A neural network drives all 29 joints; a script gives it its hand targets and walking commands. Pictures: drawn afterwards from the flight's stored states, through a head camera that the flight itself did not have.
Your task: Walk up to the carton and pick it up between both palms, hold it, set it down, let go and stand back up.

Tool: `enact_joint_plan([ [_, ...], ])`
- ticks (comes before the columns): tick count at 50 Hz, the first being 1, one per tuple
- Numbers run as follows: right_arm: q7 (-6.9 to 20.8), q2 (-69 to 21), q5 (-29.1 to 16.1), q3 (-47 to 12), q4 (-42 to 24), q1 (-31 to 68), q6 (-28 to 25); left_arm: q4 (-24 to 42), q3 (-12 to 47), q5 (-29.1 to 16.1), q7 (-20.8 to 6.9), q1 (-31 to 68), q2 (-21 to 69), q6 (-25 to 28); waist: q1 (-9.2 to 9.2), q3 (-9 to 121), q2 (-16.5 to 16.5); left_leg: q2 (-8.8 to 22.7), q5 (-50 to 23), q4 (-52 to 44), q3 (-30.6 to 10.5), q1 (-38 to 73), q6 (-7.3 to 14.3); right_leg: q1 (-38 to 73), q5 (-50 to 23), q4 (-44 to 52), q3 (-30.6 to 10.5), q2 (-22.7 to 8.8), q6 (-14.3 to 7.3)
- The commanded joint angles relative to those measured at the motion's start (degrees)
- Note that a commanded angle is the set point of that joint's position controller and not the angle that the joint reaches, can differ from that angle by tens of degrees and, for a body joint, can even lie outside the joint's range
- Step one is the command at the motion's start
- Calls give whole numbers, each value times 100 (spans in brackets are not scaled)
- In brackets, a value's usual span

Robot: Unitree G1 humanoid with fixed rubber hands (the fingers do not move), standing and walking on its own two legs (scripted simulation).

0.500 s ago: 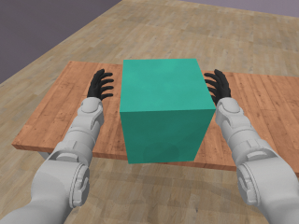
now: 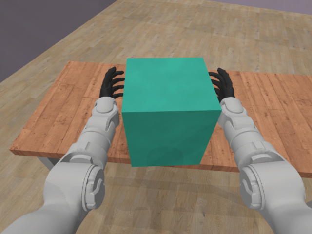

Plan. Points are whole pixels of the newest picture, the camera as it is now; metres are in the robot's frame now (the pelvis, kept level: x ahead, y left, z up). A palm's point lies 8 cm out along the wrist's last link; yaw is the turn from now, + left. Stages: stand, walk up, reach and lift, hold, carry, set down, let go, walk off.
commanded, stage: reach and lift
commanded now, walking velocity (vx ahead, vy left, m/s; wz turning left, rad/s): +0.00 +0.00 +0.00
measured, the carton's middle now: (165, 114) +0.45 +0.00 +0.06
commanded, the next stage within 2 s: none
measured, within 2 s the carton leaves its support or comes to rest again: leaves its support in 1.88 s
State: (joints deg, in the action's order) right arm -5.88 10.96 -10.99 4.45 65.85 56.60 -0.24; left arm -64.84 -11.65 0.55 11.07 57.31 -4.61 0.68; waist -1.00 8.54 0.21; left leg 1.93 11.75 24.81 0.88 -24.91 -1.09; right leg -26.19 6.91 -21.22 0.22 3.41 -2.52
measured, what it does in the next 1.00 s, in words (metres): stands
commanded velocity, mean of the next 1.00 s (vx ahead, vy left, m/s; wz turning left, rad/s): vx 0.00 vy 0.00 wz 0.00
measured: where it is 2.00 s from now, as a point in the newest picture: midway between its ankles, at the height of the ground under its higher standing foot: outside the picture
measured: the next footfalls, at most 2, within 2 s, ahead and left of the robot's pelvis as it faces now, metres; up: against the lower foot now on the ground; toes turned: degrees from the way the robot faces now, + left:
none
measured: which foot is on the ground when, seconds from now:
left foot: down 0.00-1.00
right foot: down 0.00-1.00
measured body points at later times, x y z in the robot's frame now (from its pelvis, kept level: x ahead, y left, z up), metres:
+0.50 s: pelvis +0.02 +0.00 +0.01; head +0.03 +0.01 +0.46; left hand +0.45 +0.15 +0.13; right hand +0.44 -0.15 +0.14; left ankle -0.01 +0.13 -0.74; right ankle +0.03 -0.09 -0.74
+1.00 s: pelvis +0.03 +0.02 +0.01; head +0.03 +0.03 +0.46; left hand +0.44 +0.16 +0.13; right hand +0.44 -0.15 +0.14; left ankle -0.01 +0.13 -0.74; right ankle +0.03 -0.09 -0.74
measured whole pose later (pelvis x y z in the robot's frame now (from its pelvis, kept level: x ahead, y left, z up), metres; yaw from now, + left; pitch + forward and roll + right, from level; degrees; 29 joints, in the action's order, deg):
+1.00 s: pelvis +0.03 +0.02 +0.01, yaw +0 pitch -2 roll +0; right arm 2.8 -1.6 15.0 28.5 49.5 43.4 -4.2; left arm -35.9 -26.4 22.2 3.6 42.2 7.7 -11.4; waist 1.5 -1.6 2.1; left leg 0.6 12.8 18.2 2.0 -3.5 0.2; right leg -5.8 9.4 -17.1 0.9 1.6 -1.0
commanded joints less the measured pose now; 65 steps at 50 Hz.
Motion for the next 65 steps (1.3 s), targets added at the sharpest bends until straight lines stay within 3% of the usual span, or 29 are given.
enact_joint_plan([
  [1, -1, 151, 181, 87, -734, 2485, -103, 817, -10, 153, -102, 2343, -129, 195, -20, 2774, 154, -120, -1318, -148, 127, 863, -122, 1914, -1426, -11, -108, -232, 300],
  [6, 10, -158, 383, 219, -846, 2451, -138, 968, -81, 267, -146, 2401, 72, 248, -25, 2752, 82, -143, -1383, -159, 162, 899, -125, 1929, -1474, 23, -111, -255, 278],
  [12, 174, -862, 1019, 643, -1072, 2338, -193, 1158, -522, 807, -358, 2287, 543, 287, -37, 2591, 135, -191, -1317, -361, 240, 911, -95, 2387, -1727, 99, -107, -316, 352],
  [14, 368, -1620, 1575, 969, -1258, 2283, -234, 1331, -852, 1273, -609, 2310, 1110, 277, 26, 2505, 115, -236, -1250, -540, 292, 882, -35, 2798, -2005, 127, -118, -378, 406],
  [17, 964, -3578, 2654, 1196, -1472, 2164, -327, 1440, -813, 1948, -1242, 2271, 2859, 152, 100, 2437, -18, -268, -1298, -776, 351, 1136, -31, 3480, -2694, 90, 9, -413, 420],
  [21, 1275, -3959, 3074, 1299, -1686, 1673, -330, 1595, -857, 2170, -1456, 1655, 3125, -256, 48, 1853, 106, -269, -1194, -884, 434, 1230, -15, 3881, -2933, 5, 158, -394, 487],
  [26, 1349, -3917, 3137, 1175, -1821, 1363, -333, 2137, -773, 2232, -1517, 1364, 3111, -633, 45, 1094, 102, -276, -880, -1051, 522, 1241, 82, 3906, -2595, -1, 246, -416, 633],
  [37, 1429, -3569, 2943, 1078, -1649, 1131, -481, 2599, -237, 2040, -1448, 981, 3343, -1036, 109, 682, -24, -132, -1422, -832, 443, 2260, -91, 2974, -1786, 241, 488, -261, 547],
  [47, 1418, -3422, 2715, 1006, -1546, 1060, -523, 2749, -37, 2003, -1391, 758, 3442, -1244, 141, 718, -149, -137, -1818, -733, 377, 2394, -134, 2863, -1978, 283, 502, -247, 531],
  [65, 1302, -3504, 2613, 768, -1756, 1131, -649, 2940, 88, 1952, -1356, 770, 3464, -1262, 223, 1018, 33, -165, -1879, -712, 347, 2206, -61, 3072, -2479, 186, 522, -248, 550],
])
